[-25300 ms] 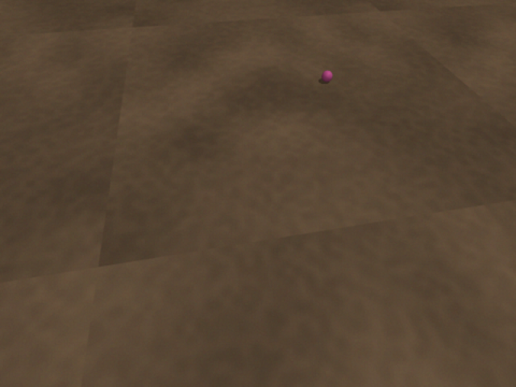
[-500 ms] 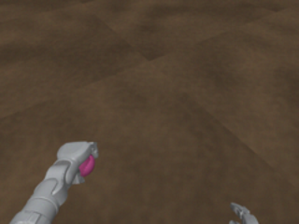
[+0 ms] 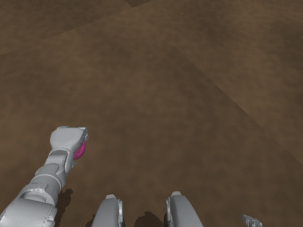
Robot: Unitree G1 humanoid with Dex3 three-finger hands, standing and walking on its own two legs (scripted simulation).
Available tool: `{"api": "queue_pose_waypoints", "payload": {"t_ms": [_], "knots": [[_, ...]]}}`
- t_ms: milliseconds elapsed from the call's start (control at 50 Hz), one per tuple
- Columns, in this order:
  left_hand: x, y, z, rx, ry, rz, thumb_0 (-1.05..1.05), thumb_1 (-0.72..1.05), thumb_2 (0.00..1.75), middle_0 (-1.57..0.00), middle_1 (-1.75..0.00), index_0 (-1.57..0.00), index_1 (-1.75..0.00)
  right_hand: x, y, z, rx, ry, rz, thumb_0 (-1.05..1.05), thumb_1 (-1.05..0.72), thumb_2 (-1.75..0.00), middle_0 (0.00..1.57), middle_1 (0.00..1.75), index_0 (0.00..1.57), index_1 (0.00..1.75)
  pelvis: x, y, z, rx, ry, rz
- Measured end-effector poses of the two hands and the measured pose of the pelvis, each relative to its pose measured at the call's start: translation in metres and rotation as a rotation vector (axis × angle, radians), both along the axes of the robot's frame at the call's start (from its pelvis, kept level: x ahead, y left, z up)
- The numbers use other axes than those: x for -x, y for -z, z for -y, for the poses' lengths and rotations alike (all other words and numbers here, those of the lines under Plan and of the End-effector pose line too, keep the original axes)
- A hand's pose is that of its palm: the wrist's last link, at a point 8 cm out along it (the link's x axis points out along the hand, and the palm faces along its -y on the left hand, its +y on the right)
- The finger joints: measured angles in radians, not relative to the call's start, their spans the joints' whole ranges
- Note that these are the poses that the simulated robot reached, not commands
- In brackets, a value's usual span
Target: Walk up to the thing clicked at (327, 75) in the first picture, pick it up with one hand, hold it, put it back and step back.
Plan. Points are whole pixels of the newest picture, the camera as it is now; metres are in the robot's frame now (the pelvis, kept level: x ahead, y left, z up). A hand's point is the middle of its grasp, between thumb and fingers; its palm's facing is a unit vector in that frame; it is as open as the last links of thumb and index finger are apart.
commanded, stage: crouch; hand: left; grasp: from above
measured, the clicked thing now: (72, 147) +0.37 +0.23 -0.13
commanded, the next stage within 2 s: lower in 1.32 s
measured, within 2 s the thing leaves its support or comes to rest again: neither
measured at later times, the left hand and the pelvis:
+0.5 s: hand (86, 161) +0.38 +0.24 -0.35, palm faces -0.44 +0.01 -0.90, open 9.8 cm; pelvis -0.04 +0.00 -0.19, yaw -1 degrees
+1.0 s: hand (89, 164) +0.39 +0.25 -0.44, palm faces -0.45 -0.01 -0.89, open 9.9 cm; pelvis -0.04 +0.00 -0.27, yaw -3 degrees
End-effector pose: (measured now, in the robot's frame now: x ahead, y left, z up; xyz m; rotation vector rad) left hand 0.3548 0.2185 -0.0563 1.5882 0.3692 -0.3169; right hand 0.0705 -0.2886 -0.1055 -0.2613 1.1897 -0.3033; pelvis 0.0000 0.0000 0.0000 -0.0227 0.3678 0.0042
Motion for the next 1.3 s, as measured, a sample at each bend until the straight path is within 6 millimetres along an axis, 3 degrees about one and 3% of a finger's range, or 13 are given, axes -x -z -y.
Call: {"api": "queue_pose_waypoints", "payload": {"t_ms": [120, 240, 400, 520, 760, 1060, 1300], "knots": [[-0.012, 0.063, -0.004, -0.006, -0.01, 0.011, 0.01, -0.04, 0.66, -0.54, -0.86, -0.63, -0.83, 0.036, 0.062, -0.005, 0.009, 0.024, -0.077, 0.01, -0.91, -0.91, 0.2, 0.3, 0.2, 0.3, 0.014, 0.057, -0.004, 0.011, 0.0, -0.104], [-0.019, 0.123, -0.007, -0.005, -0.02, -0.011, 0.01, -0.05, 0.69, -0.53, -0.87, -0.62, -0.84, 0.054, 0.118, -0.017, -0.016, 0.014, -0.12, 0.01, -0.91, -0.91, 0.2, 0.3, 0.21, 0.3, 0.027, 0.107, -0.005, 0.017, -0.003, -0.174], [-0.026, 0.198, -0.012, 0.02, -0.019, -0.033, 0.01, -0.06, 0.74, -0.53, -0.88, -0.61, -0.86, 0.052, 0.177, -0.023, -0.037, -0.045, -0.134, 0.01, -0.91, -0.9, 0.2, 0.3, 0.21, 0.3, 0.035, 0.164, -0.003, 0.029, -0.004, -0.244], [-0.033, 0.239, -0.017, 0.025, -0.024, -0.025, 0.01, -0.07, 0.76, -0.52, -0.89, -0.6, -0.88, 0.041, 0.207, -0.018, -0.028, -0.09, -0.139, 0.01, -0.91, -0.91, 0.2, 0.3, 0.21, 0.3, 0.035, 0.196, -0.001, 0.039, -0.005, -0.271], [-0.043, 0.289, -0.024, 0.03, -0.038, -0.03, 0.01, -0.08, 0.8, -0.49, -0.92, -0.58, -0.9, 0.036, 0.242, -0.006, -0.02, -0.132, -0.16, 0.01, -0.92, -0.91, 0.2, 0.3, 0.21, 0.3, 0.036, 0.238, 0.003, 0.047, 0.008, -0.276], [-0.045, 0.333, -0.026, 0.039, -0.024, -0.034, 0.02, -0.05, 0.79, -0.46, -0.95, -0.56, -0.92, 0.067, 0.281, -0.007, -0.036, -0.12, -0.217, 0.01, -0.92, -0.91, 0.2, 0.3, 0.21, 0.3, 0.046, 0.282, 0.001, 0.057, 0.022, -0.245], [-0.048, 0.356, -0.027, 0.033, -0.025, -0.039, 0.02, -0.04, 0.77, -0.46, -0.95, -0.55, -0.91, 0.086, 0.306, -0.009, -0.052, -0.124, -0.24, 0.01, -0.92, -0.91, 0.2, 0.3, 0.21, 0.3, 0.051, 0.309, 0.002, 0.058, 0.026, -0.222]]}}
